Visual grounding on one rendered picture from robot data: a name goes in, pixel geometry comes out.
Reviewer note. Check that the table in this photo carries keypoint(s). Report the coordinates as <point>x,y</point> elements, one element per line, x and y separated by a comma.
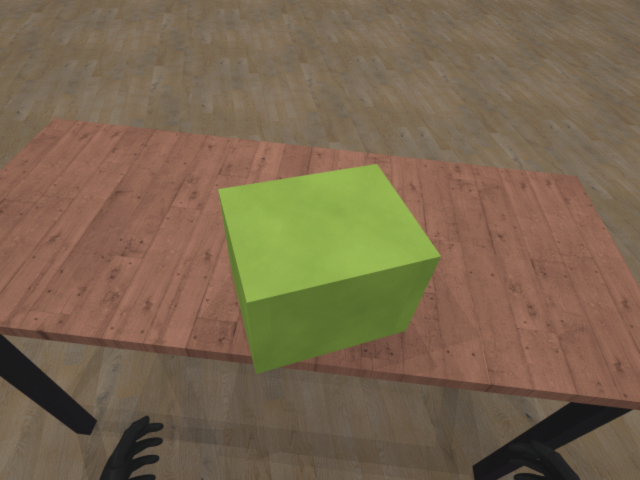
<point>113,236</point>

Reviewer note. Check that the robot left hand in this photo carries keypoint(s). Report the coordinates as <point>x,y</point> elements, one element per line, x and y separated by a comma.
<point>120,464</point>

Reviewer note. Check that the robot right hand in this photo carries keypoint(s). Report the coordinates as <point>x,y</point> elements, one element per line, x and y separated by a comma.
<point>551,464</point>

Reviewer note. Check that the carton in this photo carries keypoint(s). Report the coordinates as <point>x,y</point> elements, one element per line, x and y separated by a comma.
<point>323,262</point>

